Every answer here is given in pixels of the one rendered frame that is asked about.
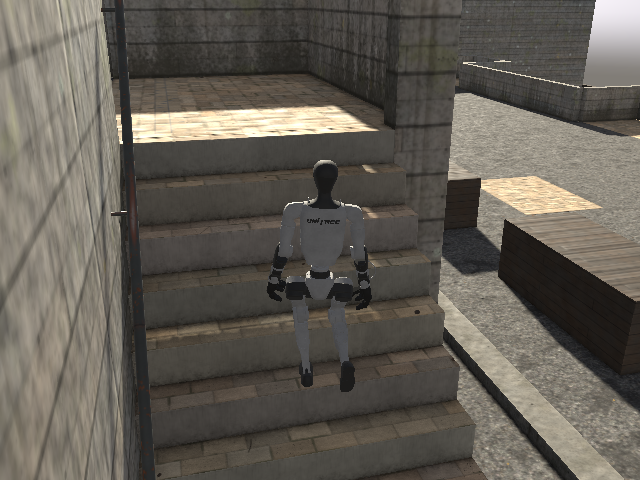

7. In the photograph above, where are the stairs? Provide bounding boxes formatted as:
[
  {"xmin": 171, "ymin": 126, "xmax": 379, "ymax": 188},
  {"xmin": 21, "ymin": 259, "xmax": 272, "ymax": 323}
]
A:
[{"xmin": 120, "ymin": 130, "xmax": 488, "ymax": 480}]

